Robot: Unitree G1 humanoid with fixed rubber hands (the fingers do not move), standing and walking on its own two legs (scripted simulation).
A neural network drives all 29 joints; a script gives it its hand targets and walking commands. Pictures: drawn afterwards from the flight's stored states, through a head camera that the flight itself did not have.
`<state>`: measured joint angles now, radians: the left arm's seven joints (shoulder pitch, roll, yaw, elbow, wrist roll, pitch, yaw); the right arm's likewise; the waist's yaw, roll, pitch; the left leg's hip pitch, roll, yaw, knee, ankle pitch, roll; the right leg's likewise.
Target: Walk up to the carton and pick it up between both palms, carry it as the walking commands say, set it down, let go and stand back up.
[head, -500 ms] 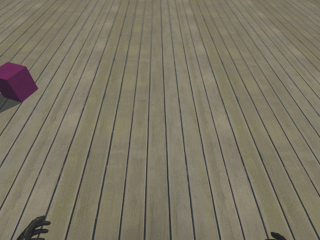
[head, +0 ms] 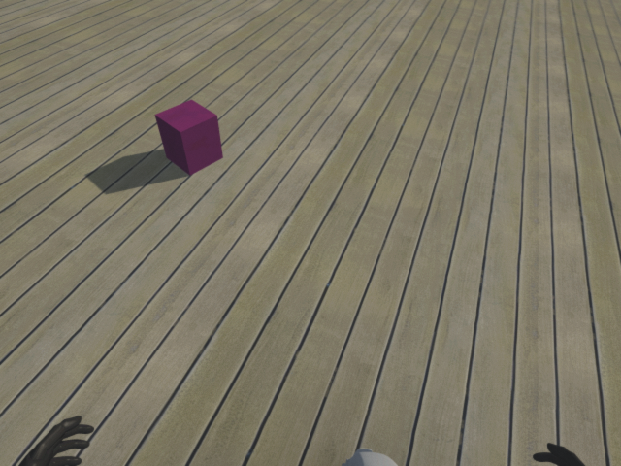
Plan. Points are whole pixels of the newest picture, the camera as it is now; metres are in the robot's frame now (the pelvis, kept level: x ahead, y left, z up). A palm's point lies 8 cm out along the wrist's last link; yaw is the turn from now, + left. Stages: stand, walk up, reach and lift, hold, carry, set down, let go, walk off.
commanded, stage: walk up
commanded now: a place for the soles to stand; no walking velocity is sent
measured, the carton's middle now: (190, 137) +1.68 +0.54 -0.65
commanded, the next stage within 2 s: none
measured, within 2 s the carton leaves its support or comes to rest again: neither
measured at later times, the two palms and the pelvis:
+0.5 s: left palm out of the picture +0.10 +0.32 -0.07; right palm (400, 213) +0.58 -0.19 -0.05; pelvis +0.25 -0.01 -0.01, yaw +24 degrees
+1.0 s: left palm (90, 276) +0.43 +0.36 -0.07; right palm (394, 165) +0.79 -0.22 -0.09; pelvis +0.53 +0.02 -0.02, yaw +36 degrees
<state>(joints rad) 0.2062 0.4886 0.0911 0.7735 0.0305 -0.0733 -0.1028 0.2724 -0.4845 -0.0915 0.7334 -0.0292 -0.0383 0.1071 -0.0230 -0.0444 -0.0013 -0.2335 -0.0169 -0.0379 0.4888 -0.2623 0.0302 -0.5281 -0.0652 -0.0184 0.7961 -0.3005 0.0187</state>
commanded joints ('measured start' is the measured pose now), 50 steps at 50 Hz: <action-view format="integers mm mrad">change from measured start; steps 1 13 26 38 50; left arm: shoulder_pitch -67 65 148 15 81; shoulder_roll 175 218 197 151 227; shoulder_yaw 66 77 55 55 88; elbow -89 -107 -160 -129 -120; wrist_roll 0 2 -16 12 10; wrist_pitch -25 -62 1 1 -7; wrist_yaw -1 43 59 -14 23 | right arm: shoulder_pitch -126 -87 39 -9 24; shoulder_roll -274 -205 -179 -276 -183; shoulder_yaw -71 -31 -76 -76 -9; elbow -106 -20 -27 -75 30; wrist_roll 2 19 -17 18 28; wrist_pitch -26 -23 -25 -91 -87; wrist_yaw -12 -5 -38 -77 -80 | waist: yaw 44 72 -56 23 85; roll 205 -119 88 190 -137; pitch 28 75 -155 18 47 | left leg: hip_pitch -94 -414 282 -196 -420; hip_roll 221 120 -10 197 101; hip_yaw -289 -12 134 -162 61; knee -262 496 47 -158 390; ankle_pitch -294 27 -44 -215 -169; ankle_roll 176 -69 91 194 -14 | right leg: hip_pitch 39 300 193 83 304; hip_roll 0 -208 -142 -49 -231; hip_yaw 13 101 -266 -12 155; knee -73 -663 50 -38 -503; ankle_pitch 73 -191 358 26 -105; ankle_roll -12 -122 -136 -29 -265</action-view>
